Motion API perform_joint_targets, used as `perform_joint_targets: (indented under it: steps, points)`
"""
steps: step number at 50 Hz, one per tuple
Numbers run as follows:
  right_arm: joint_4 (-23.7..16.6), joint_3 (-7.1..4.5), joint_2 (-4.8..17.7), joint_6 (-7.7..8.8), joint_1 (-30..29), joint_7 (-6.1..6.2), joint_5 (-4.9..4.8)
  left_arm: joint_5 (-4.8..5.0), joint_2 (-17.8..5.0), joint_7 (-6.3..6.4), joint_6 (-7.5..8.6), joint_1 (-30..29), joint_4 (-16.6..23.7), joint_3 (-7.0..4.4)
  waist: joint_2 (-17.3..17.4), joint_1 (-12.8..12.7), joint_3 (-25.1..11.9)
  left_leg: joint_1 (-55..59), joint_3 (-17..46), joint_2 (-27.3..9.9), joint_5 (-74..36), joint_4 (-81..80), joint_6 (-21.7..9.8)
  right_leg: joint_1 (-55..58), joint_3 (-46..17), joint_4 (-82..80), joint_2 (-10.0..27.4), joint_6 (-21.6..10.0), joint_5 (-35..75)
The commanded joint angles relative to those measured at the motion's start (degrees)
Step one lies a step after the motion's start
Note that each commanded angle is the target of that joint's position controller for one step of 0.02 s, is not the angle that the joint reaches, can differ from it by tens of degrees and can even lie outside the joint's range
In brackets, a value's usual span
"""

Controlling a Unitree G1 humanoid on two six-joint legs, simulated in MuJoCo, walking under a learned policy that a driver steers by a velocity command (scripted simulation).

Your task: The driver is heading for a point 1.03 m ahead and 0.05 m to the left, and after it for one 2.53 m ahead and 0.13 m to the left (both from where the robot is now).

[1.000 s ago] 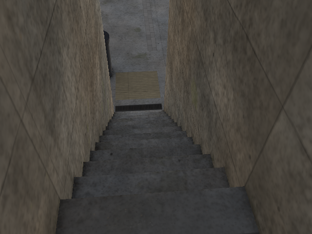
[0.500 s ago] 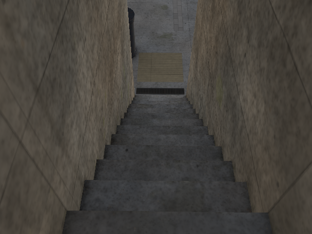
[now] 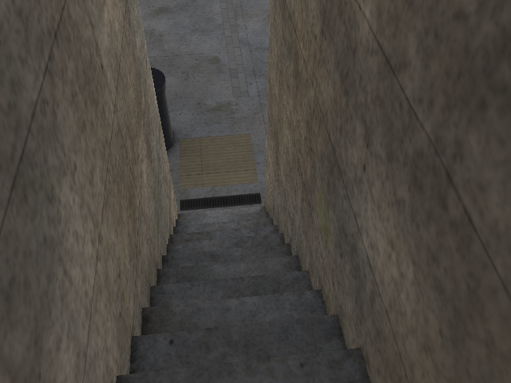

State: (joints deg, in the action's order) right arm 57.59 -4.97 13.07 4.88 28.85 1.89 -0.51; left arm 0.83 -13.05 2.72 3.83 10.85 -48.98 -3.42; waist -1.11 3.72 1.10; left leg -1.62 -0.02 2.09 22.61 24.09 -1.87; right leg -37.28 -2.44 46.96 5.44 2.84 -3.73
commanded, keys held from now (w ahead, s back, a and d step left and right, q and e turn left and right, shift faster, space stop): w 1.00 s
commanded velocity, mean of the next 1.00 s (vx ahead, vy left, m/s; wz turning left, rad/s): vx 0.50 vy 0.00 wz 0.00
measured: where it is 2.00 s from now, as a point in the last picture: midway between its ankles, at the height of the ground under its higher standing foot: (228, 349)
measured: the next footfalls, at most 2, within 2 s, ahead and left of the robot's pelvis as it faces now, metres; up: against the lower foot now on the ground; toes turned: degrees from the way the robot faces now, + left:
right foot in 0.06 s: +0.16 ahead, -0.14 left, +0.00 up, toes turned -2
left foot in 0.60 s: +0.36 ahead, +0.18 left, -0.21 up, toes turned +4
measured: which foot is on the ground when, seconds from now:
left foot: down 0.00-0.06, up 0.08-0.58, down 0.60-1.00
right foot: up 0.00-0.04, down 0.06-0.60, up 0.62-1.00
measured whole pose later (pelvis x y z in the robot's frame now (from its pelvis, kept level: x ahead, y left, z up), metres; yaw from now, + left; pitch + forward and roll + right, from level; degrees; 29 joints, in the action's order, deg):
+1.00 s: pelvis +0.49 +0.07 -0.32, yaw +2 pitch +0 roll +1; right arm 61.8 -2.4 6.9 2.9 31.5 6.0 -1.7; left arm -0.3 -13.8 -1.6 -0.8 8.6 -46.7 -3.9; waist -6.7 3.8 -1.8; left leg -15.3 -3.5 0.5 53.2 72.8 -2.2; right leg -39.0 -8.0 50.6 -0.1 2.6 20.6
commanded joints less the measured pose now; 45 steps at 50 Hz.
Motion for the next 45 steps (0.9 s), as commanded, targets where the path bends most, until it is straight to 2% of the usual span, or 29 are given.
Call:
perform_joint_targets:
  steps: [1,3,4,5,6,8,11,13,16,17,19,21,23,24,26,28,29,30,31,32,34,35,36,37,38,40,41,43,45]
  points:
    - [-3.6,-1.68,10.4,1.57,-6.0,-0.89,2.32,0.59,-7.8,-1.27,1.04,12.2,-1.2,-2.28,7.2,-9.2,0.2,-21.7,2.1,-10.5,-41.7,3.0,-9.1,29.1,8.0,6.8,-5.8,-0.3,7.1]
    - [-5.7,-1.36,11.7,1.46,-16.6,-1.69,-0.66,-2.3,-11.1,-2.31,1.41,31.8,-5.5,-4.47,7.0,-21.6,-5.4,-22.3,1.1,-6.1,-43.4,32.2,-3.3,42.0,7.5,-6.4,-6.4,-3.8,0.0]
    - [-6.8,-0.13,4.4,2.04,-11.1,-1.5,0.06,-3.61,-14.7,-1.49,1.65,26.7,-4.1,-3.9,-14.0,-15.7,-3.5,-30.8,4.2,2.5,1.8,59.0,0.1,41.5,-9.7,-12.9,5.6,-11.5,22.2]
    - [-4.4,-0.1,2.5,3.77,3.9,-1.41,-1.01,-2.41,-12.4,-2.35,2.05,19.2,0.7,-1.87,-16.4,-6.3,-12.4,-33.8,19.3,4.7,16.1,65.8,-1.2,42.9,-28.5,-14.6,13.8,-18.7,26.8]
    - [-4.9,-1.95,7.8,2.95,3.7,-0.28,-3.54,0.76,-11.8,-3.08,1.71,19.2,-1.4,-2.08,-14.5,-4.8,-8.2,-39.8,18.1,4.6,10.7,69.4,-0.2,38.4,-38.3,-24.8,18.1,-21.3,10.6]
    - [-6.5,-3.45,11.8,0.05,-4.8,1.18,-3.32,0.85,-7.3,-3.13,0.97,11.0,-0.8,-1.07,-2.2,-3.0,1.6,-43.7,13.5,-1.5,0.2,65.2,-0.3,24.6,-30.9,-25.4,15.5,-20.2,-11.1]
    - [-8.5,-2.88,8.5,-3.72,-8.9,0.51,-1.13,-1.58,-7.4,-0.68,0.34,8.4,-1.3,-0.71,-4.0,-1.6,3.8,-37.9,13.2,-4.3,-5.6,47.5,-0.5,14.0,-20.3,-24.3,9.4,-15.0,-14.2]
    - [-9.4,-1.69,5.6,-3.9,-12.0,-0.07,-0.01,-2.43,-10.5,0.01,0.47,12.5,-3.6,-1.9,-6.1,-3.0,1.9,-35.3,8.3,-4.0,-6.8,41.8,0.6,15.3,-15.7,-22.6,8.8,-15.0,1.1]
    - [-7.7,-1.95,7.2,-4.28,-9.7,-1.1,-0.05,-1.92,-10.5,-0.03,0.37,12.0,-3.4,-2.12,-2.9,-2.5,-2.2,-30.2,4.0,-2.6,-14.7,44.5,2.1,15.6,-9.5,-16.5,8.0,-14.8,11.1]
    - [-9.0,-2.78,9.2,-4.1,-12.0,-0.92,-0.55,-0.64,-9.4,0.55,0.77,13.3,-3.0,-1.76,-1.3,-3.6,-0.1,-34.4,5.4,-2.1,-22.4,38.8,2.0,17.7,-6.8,-13.4,4.8,-13.5,4.7]
    - [-12.8,-2.16,9.2,-2.3,-24.4,-1.53,-1.23,1.17,-7.2,2.36,1.69,18.2,-4.5,-1.96,-5.0,-8.6,1.3,-53.7,12.8,-4.7,-30.5,32.6,1.6,33.8,-13.3,-5.0,8.6,-12.6,-12.9]
    - [-13.8,-1.27,8.0,-1.15,-28.2,-2.57,-1.22,0.47,-8.6,2.29,2.06,23.7,-4.9,-2.6,-9.2,-10.8,1.7,-60.8,12.5,-5.4,-28.7,31.1,2.1,37.8,-18.9,-1.9,10.9,-14.5,-17.0]
    - [-13.6,-0.06,6.9,-0.9,-27.9,-3.75,0.97,0.07,-9.2,1.5,1.74,14.9,-0.9,-2.63,-4.5,-9.0,2.0,-33.2,0.6,-4.4,-44.9,12.9,1.8,13.0,-4.8,-2.6,4.2,-10.9,-22.0]
    - [-14.2,0.27,5.7,-1.13,-27.3,-4.61,0.56,0.22,-9.3,1.28,2.01,15.7,-1.3,-2.79,-5.5,-9.4,1.5,-20.0,-2.0,-2.5,-50.8,15.1,2.2,3.6,-3.5,-4.4,4.2,-10.6,-25.4]
    - [-8.3,-1.19,6.5,-2.58,-10.3,-4.15,-0.17,0.49,-9.4,0.81,1.71,8.0,-0.7,-2.63,-11.1,-0.4,0.0,-11.4,-2.2,-3.3,-51.6,23.4,2.0,1.9,-2.3,7.0,4.4,-7.6,-22.8]
    - [-0.2,-4.65,14.7,-2.67,6.9,-2.59,0.23,0.65,-7.0,0.23,0.35,5.2,-2.9,-2.38,-9.2,5.9,-3.6,-3.1,-4.1,-5.1,-49.3,16.7,2.0,11.3,1.2,28.1,3.1,-2.9,-8.1]
    - [2.8,-5.34,17.0,-2.13,18.9,-2.33,1.53,0.62,-8.1,-0.12,0.17,0.2,-2.7,-2.69,-5.3,13.8,-5.4,7.8,-7.3,-4.9,-53.2,10.5,1.4,8.5,1.0,42.0,1.8,-0.8,0.9]
    - [-0.2,-4.39,14.1,-1.04,16.9,-2.52,2.22,1.59,-5.6,0.97,0.05,2.5,-4.5,-2.6,2.7,16.7,1.8,1.1,0.1,-10.6,-50.4,-13.1,-2.8,8.7,0.6,66.7,-8.5,1.4,-22.5]
    - [3.5,-2.5,14.9,0.47,17.2,-3.37,3.21,-0.27,0.4,1.42,0.54,11.4,-5.0,-2.24,17.8,9.1,4.8,12.9,5.6,-13.8,-78.4,8.2,-0.3,-13.7,-8.1,81.6,-15.2,0.0,-52.4]
    - [2.9,-1.34,13.5,0.78,15.7,-4.68,2.72,3.11,1.2,1.11,1.58,21.0,-3.4,-2.32,23.4,1.1,2.2,12.3,15.2,-19.3,-87.7,15.2,-3.9,-22.2,-9.9,84.0,-13.1,-1.5,-45.8]
    - [2.3,0.48,8.3,-0.22,11.2,-6.34,0.33,4.21,-2.0,1.74,1.44,19.4,-4.2,-2.72,9.8,-2.2,0.7,3.7,16.9,-20.9,-63.0,16.7,-6.6,-27.8,-8.5,78.6,-9.6,-4.0,-31.5]
    - [1.0,2.45,1.9,-0.79,5.2,-5.62,0.0,4.98,-4.5,2.09,0.4,14.3,-3.4,-3.17,2.7,-3.4,0.0,-5.6,13.4,-16.4,-45.7,13.9,-2.6,-24.9,-7.9,67.1,-8.0,-6.8,-16.8]
    - [0.0,1.94,5.2,-1.04,0.4,-3.93,1.07,4.37,-4.4,1.84,0.11,16.2,-1.9,-3.17,14.5,-8.1,0.4,-11.2,18.5,-19.8,-54.0,17.0,-4.6,-24.0,-11.0,63.0,-6.0,-7.4,-14.3]
    - [0.9,1.19,7.9,-1.06,-1.8,-1.86,2.37,3.21,-5.0,1.39,-0.34,14.2,-0.4,-3.02,18.0,-8.8,1.5,-15.2,27.1,-24.3,-48.7,15.4,-8.0,-25.4,-14.9,56.9,-3.4,-5.9,-14.0]
    - [0.0,1.83,7.3,-0.96,-3.7,0.28,3.15,2.49,-6.7,1.31,-2.05,7.4,2.7,-3.07,10.2,-7.6,5.6,-26.7,24.3,-22.4,-39.5,10.9,-9.3,-18.6,-14.9,42.7,-3.6,-3.0,-6.6]
    - [1.4,1.19,10.7,-1.08,-2.6,2.24,3.55,2.07,-5.9,1.02,-3.48,3.8,3.5,-2.74,8.4,-7.0,5.6,-30.0,24.9,-20.0,-35.1,11.1,-9.9,-11.6,-9.0,36.5,-4.6,0.4,-2.7]
    - [1.7,0.74,11.3,-1.0,-1.4,2.56,2.66,1.06,-5.1,0.3,-3.62,3.6,3.2,-2.35,6.4,-6.8,5.3,-26.8,20.7,-17.9,-37.0,15.8,-8.7,-12.5,-8.2,32.5,-5.1,0.7,-0.5]
    - [4.1,1.26,5.5,0.11,6.7,4.53,-1.14,0.83,-6.4,-2.0,-2.65,-0.6,4.6,-2.47,6.6,-3.5,5.7,-17.0,18.4,-14.8,-14.1,24.7,-6.9,-19.8,-13.8,17.5,-5.4,-0.8,20.7]
    - [3.4,1.97,3.8,-0.41,6.2,5.63,-0.73,-1.99,-2.0,-4.11,-3.75,-5.0,6.0,-0.7,4.5,-3.1,7.0,-24.6,11.8,-12.0,-6.9,24.5,-5.4,-9.1,-7.9,6.3,-7.1,-0.9,33.4]
Velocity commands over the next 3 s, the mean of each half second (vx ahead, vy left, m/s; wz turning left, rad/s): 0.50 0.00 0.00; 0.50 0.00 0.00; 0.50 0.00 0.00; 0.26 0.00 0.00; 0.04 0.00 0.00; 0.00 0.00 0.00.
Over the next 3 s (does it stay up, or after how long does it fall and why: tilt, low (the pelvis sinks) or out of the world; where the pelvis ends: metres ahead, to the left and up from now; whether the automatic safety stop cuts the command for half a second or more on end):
stays up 1.09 0.07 -0.81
